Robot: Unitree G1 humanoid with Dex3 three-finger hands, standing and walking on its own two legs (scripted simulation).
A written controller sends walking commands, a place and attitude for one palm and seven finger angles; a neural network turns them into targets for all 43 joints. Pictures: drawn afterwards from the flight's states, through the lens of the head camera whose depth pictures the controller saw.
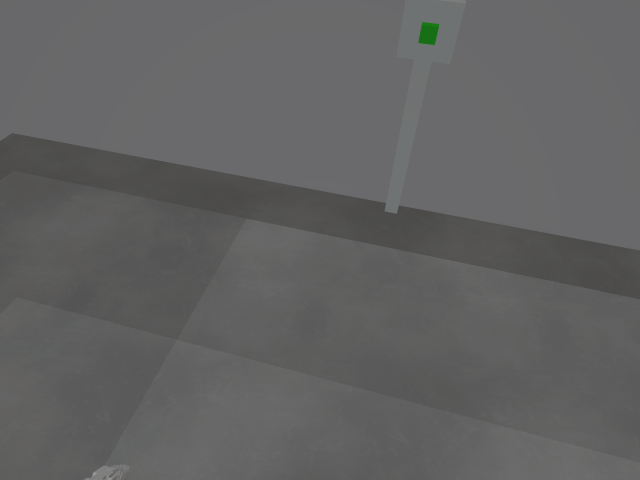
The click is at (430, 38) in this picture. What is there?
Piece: button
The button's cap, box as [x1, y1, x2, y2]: [418, 22, 438, 44]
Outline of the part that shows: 422,22 418,42 434,44 438,24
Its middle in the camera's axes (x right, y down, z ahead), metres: +0.34 -0.65 +1.23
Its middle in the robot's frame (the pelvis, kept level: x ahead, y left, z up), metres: +1.38 -0.27 +0.04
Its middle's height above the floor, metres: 0.81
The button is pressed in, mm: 0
